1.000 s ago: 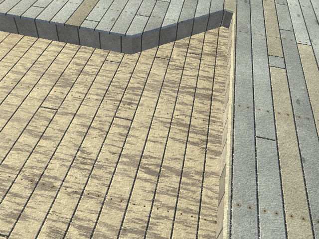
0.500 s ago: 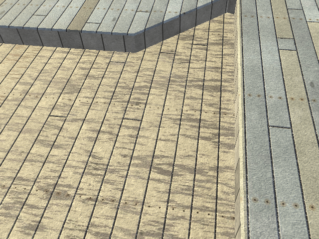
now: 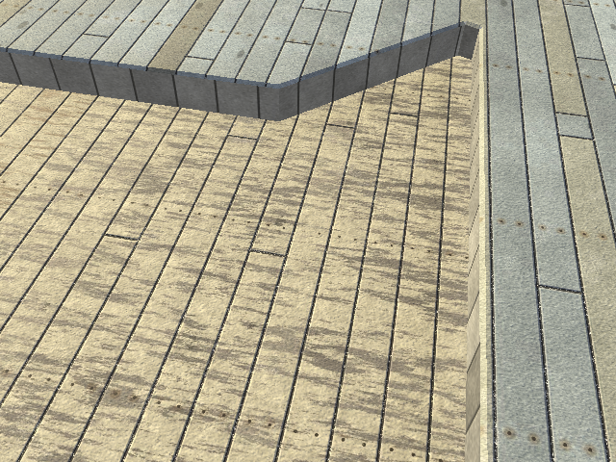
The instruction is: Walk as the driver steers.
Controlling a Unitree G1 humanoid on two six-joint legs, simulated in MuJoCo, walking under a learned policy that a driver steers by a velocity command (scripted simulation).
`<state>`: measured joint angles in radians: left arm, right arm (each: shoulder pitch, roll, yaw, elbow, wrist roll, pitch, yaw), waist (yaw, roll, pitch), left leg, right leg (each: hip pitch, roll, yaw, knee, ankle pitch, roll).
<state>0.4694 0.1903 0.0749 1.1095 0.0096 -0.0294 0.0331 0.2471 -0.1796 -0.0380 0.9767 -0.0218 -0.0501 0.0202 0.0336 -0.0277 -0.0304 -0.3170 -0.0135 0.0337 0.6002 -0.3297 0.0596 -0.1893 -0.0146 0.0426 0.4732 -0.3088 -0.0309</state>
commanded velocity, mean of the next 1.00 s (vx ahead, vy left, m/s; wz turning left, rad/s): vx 0.45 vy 0.00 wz -0.20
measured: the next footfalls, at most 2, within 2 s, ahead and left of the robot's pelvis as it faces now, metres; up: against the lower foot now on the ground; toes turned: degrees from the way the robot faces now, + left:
left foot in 0.02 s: +0.06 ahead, +0.11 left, +0.00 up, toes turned +1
right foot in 0.48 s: +0.39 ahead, -0.04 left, +0.00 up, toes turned -4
